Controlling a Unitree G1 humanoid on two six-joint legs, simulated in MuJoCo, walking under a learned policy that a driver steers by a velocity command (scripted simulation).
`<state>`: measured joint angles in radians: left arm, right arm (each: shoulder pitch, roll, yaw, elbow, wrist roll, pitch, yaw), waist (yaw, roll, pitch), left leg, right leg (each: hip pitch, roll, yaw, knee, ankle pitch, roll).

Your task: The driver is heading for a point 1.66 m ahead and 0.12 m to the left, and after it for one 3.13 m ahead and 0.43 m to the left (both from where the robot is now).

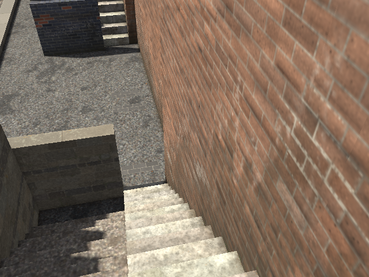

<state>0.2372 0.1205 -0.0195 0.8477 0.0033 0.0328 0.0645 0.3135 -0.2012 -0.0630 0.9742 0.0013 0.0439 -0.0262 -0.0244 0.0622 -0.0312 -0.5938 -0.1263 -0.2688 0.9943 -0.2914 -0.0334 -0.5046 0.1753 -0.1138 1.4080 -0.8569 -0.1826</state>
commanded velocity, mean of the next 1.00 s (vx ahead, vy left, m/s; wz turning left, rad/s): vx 0.48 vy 0.00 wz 0.00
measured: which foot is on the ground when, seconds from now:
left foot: up 0.00-0.00, down 0.02-0.12, up 0.14-0.32, down 0.34-1.00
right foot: down 0.00-0.92, up 0.94-1.00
